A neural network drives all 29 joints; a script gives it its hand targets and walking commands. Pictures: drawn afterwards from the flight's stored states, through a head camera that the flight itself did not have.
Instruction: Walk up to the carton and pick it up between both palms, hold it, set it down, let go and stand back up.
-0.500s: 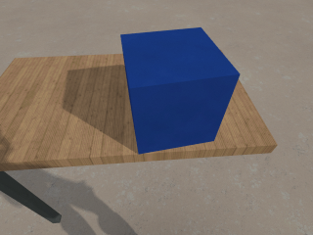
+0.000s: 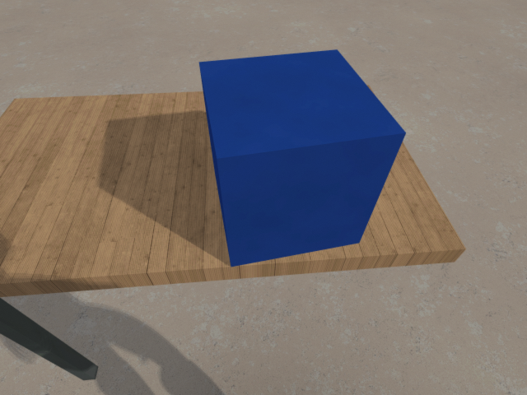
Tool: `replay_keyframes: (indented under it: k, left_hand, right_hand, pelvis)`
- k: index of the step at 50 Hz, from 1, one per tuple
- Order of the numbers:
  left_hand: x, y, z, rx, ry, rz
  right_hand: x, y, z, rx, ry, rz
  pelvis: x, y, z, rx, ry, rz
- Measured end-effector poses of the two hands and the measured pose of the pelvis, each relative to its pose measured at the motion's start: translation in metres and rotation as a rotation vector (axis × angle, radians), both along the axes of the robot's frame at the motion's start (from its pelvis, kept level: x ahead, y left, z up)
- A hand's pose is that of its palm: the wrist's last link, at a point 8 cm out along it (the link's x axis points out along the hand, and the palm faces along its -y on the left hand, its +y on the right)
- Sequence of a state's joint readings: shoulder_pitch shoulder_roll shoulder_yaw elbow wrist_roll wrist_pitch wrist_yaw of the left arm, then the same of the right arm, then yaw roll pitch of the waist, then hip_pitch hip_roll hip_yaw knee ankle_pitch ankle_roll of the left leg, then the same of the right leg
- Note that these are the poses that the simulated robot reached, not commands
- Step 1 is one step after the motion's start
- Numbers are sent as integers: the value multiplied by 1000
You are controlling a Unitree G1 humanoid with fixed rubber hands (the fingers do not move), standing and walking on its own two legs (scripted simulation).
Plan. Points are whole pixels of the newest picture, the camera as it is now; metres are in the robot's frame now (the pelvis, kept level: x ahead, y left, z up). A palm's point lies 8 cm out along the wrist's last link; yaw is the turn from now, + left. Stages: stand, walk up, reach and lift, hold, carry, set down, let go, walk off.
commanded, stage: stand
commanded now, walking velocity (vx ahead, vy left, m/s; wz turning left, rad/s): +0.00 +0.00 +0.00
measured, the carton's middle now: (284, 158) +0.48 -0.03 +0.10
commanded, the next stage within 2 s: walk up in 1.50 s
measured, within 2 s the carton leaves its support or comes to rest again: neither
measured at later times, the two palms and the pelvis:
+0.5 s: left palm out of the picture -0.03 +0.21 -0.15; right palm out of the picture -0.02 -0.20 -0.15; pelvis -0.01 +0.01 +0.00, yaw +0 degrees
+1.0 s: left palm out of the picture -0.05 +0.21 -0.15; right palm out of the picture -0.03 -0.20 -0.14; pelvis -0.01 +0.01 +0.00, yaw +0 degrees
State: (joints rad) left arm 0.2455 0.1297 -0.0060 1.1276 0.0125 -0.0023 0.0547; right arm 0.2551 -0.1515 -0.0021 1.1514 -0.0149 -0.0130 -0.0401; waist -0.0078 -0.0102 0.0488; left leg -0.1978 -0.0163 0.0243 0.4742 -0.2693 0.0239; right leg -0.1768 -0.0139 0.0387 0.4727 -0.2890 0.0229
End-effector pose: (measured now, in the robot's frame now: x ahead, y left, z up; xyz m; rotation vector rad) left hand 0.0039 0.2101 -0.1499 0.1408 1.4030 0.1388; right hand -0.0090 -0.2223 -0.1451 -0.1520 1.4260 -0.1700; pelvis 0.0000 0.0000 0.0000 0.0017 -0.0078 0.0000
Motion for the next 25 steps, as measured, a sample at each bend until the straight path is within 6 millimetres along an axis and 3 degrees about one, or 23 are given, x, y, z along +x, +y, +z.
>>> replay_keyframes:
  k: [11,25]
  left_hand:
    - [-21,-1,1,-3,48,6]
    - [-32,0,1,-16,60,15]
  right_hand:
    - [-9,11,-3,25,16,-10]
    - [-15,22,-3,39,13,-1]
  pelvis:
    - [-3,2,1,-2,-4,0]
    - [-10,6,2,1,-12,-5]
